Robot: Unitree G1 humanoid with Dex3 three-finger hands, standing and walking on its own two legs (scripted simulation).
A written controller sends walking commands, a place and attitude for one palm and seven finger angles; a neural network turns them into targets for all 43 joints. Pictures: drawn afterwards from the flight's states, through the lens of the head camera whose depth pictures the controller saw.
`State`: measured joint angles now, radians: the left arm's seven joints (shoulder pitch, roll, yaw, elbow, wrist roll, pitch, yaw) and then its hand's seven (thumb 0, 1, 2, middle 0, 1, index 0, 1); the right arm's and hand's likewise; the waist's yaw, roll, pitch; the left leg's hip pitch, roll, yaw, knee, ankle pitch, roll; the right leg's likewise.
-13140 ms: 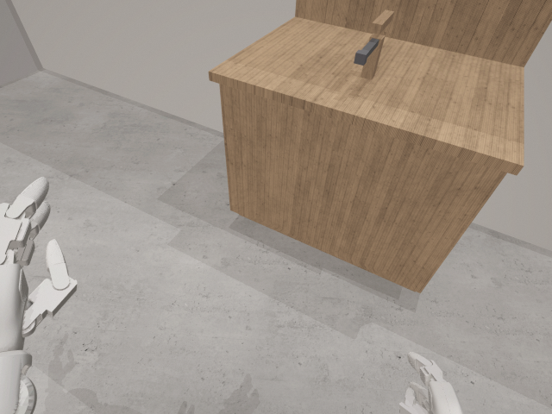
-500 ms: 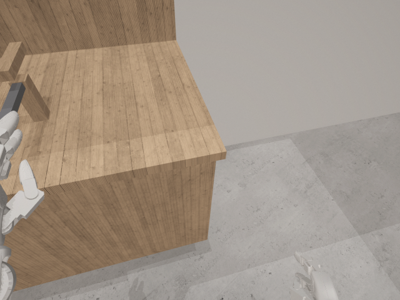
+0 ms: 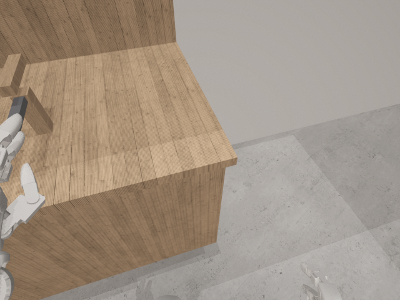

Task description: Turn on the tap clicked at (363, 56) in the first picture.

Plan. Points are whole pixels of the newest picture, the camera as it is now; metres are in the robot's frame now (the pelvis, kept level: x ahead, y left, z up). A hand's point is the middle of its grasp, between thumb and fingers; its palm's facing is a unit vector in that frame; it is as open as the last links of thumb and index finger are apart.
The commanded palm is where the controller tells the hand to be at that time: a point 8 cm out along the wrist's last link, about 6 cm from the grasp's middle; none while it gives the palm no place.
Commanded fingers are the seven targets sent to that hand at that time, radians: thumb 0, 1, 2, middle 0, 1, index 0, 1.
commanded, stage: shuffle to correct the standing spot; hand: left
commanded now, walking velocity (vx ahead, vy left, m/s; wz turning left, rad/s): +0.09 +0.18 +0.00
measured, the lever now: (9, 140) +0.37 +0.39 +0.13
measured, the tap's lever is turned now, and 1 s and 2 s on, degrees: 0 0 0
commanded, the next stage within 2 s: come to a stop and stand still in 0.08 s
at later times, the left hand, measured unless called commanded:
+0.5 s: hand out of the picture +0.25 +0.33 +0.17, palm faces +0.41 -0.84 -0.36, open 7.4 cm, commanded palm +0.20 +0.36 +0.19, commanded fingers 0.00 0.90 0.90 -0.20 -0.30 -0.20 -0.30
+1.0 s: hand out of the picture +0.22 +0.31 +0.16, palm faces +0.30 -0.88 -0.37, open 7.4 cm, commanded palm +0.17 +0.36 +0.19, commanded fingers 0.00 0.90 0.90 -0.20 -0.30 -0.20 -0.30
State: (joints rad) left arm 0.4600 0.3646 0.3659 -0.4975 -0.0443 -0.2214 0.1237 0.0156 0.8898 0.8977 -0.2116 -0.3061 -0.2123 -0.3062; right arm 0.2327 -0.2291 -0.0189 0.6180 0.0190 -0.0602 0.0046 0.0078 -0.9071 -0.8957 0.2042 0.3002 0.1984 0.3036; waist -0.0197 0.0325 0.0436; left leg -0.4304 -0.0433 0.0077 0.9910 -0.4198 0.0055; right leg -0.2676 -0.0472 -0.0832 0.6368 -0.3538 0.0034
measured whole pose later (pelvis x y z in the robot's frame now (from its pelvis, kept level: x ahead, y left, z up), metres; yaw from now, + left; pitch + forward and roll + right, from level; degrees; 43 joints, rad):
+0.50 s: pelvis +0.03 +0.08 +0.01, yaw -2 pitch -1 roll -1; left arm 0.43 0.35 0.35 -0.45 -0.04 -0.15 0.14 0.01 0.89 0.90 -0.21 -0.31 -0.21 -0.31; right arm 0.19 -0.16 0.03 0.61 0.01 -0.08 -0.04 0.01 -0.91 -0.90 0.21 0.30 0.20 0.30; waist 0.03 -0.02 0.02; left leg -0.24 -0.01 0.07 0.53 -0.26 0.05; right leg -0.20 -0.03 -0.02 0.52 -0.29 0.01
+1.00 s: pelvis +0.00 +0.08 +0.02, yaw -2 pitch -2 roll -1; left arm 0.46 0.33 0.30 -0.40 -0.04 -0.19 0.07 0.02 0.89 0.90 -0.21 -0.31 -0.21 -0.31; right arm 0.24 -0.22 0.00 0.57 0.02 -0.13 -0.03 0.01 -0.91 -0.90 0.21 0.30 0.20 0.30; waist 0.02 0.01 0.02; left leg -0.26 0.01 0.08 0.49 -0.20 0.04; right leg -0.21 0.03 -0.01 0.44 -0.20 -0.01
